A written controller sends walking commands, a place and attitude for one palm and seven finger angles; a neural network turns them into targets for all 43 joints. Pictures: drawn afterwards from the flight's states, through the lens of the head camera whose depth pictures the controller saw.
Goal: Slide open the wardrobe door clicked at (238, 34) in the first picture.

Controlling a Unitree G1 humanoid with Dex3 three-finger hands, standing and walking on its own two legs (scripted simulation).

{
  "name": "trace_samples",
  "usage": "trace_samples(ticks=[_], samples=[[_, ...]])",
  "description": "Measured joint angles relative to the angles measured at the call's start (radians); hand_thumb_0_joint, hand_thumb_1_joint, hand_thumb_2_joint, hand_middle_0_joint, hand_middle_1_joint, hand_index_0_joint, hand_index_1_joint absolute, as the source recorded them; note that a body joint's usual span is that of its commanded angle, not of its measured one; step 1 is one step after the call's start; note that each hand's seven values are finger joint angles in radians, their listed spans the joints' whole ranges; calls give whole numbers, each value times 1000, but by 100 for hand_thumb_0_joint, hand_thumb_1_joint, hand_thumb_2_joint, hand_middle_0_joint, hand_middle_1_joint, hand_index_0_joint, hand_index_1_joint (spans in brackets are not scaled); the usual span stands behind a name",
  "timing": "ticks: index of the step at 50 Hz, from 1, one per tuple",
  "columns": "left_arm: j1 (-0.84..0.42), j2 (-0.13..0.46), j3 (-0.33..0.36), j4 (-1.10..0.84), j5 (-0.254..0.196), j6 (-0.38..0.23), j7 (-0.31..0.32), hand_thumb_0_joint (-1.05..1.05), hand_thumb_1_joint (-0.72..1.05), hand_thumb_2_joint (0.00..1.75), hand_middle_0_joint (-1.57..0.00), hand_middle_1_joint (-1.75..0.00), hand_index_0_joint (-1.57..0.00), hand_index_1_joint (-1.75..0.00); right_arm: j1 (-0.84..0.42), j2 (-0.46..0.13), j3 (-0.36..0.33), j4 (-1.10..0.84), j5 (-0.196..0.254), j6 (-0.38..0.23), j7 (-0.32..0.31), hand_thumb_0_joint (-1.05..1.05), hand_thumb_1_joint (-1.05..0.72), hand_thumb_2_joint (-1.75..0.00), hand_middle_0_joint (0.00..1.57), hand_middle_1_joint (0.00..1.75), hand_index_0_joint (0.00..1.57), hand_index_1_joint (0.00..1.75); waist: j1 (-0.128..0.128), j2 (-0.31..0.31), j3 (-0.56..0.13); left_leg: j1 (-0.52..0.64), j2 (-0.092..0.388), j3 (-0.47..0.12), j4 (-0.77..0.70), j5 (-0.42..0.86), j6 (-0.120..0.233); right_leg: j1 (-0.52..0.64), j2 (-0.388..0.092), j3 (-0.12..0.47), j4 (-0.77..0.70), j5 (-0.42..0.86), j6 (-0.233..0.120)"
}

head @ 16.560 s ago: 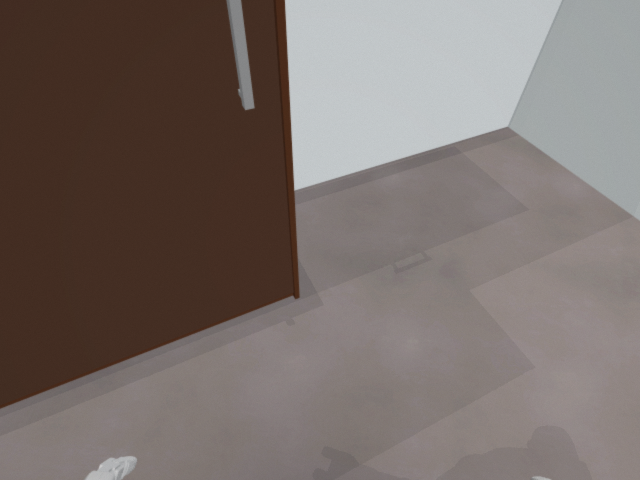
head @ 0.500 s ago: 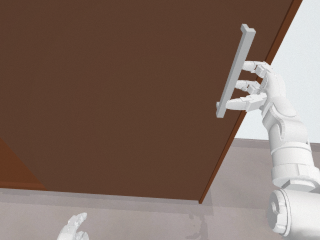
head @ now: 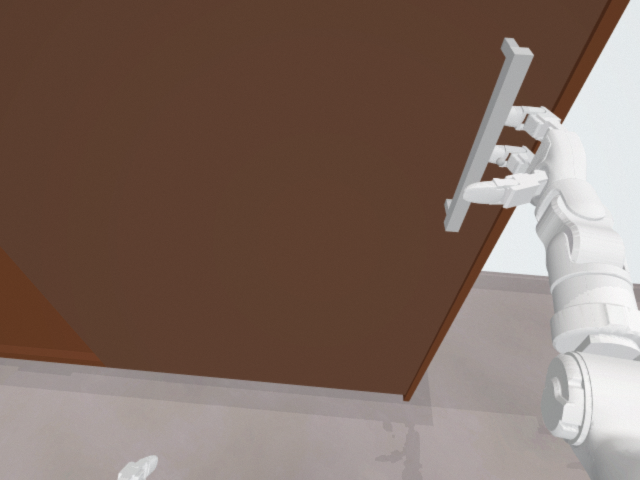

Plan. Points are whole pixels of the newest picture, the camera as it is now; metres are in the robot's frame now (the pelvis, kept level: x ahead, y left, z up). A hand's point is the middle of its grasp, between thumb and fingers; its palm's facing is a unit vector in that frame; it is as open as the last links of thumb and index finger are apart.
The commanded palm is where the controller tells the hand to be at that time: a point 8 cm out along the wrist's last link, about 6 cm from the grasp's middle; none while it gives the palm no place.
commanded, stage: slide the fingers in behind the handle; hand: right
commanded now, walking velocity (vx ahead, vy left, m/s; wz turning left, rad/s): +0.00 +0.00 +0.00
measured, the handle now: (476, 147) +0.50 -0.15 +0.19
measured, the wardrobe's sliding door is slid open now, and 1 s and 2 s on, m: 0.00 0.00 0.00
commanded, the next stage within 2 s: grip the handle and tug to test in 1.70 s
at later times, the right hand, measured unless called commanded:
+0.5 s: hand (487, 168) +0.45 -0.15 +0.20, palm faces +0.02 +1.00 +0.00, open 14.0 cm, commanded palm +0.42 -0.19 +0.20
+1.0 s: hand (466, 165) +0.45 -0.12 +0.20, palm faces +0.02 +1.00 +0.02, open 14.0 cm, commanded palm +0.42 -0.17 +0.20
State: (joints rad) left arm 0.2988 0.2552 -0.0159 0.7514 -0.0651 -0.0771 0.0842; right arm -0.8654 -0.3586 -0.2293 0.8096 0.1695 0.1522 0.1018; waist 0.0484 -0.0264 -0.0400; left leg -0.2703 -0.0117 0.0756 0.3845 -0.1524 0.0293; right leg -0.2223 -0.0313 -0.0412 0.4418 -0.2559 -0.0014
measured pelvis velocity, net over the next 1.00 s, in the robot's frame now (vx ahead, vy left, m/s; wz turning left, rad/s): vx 0.01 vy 0.00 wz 0.01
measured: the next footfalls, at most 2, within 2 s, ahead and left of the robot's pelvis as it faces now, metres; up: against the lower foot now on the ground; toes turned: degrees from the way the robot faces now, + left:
none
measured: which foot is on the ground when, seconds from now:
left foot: down 0.00-1.00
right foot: down 0.00-1.00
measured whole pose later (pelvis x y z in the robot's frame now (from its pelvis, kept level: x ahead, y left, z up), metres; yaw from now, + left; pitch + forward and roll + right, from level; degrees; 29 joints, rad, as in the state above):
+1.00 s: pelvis +0.01 +0.00 +0.00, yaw +1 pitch +1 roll +0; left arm 0.24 0.23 -0.03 0.72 -0.05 -0.05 0.08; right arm -0.76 -0.23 -0.17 0.61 0.17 0.22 0.01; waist 0.02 -0.03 -0.05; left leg -0.23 -0.01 0.06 0.38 -0.17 0.03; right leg -0.16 -0.03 -0.05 0.41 -0.26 0.00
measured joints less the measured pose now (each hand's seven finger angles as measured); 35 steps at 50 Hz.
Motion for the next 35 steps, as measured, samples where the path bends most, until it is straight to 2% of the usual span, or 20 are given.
trace_samples(ticks=[10, 15, 22, 28, 35], samples=[[-6, -5, -4, -20, -3, -9, -6, 1, 91, 90, -20, -30, -20, -30, 24, 21, 21, -23, 2, -14, -4, -1, 50, -30, 31, 121, 32, 123, -5, -2, -4, -4, 4, -8, 4, 1, -5, -2, 4, -7, 4, -2, -5], [-13, -9, -7, -22, -4, -7, -7, 1, 91, 90, -20, -30, -20, -30, 60, 54, 25, -75, 11, -4, -15, -1, 50, -30, 30, 120, 31, 121, -10, 0, -6, 6, 4, -14, 3, -2, -8, 12, 5, -13, -1, -5, -7], [-29, -18, -11, -29, -1, -1, -5, 1, 91, 90, -20, -30, -20, -30, 77, 64, 34, -116, -7, 20, -49, -1, 50, -30, 30, 120, 30, 121, -13, 5, -2, 20, 3, -16, -2, -4, -8, 28, 4, -15, -8, -7, -7], [-40, -17, -12, -24, 0, 4, -1, 1, 91, 90, -20, -30, -20, -30, 61, 73, 49, -123, 0, 45, -53, -1, 50, -30, 30, 120, 30, 121, -20, 2, 2, 25, 5, -10, -6, -7, -9, 30, 7, -8, -11, -7, -7], [-40, -18, -9, -21, 0, 7, -4, 1, 91, 90, -20, -30, -20, -30, 101, 102, 69, -180, 11, 50, -55, -1, 50, -30, 30, 120, 30, 121, -32, -5, -8, 38, 5, -8, -8, -13, -9, 45, 7, -6, -20, -10, -5]])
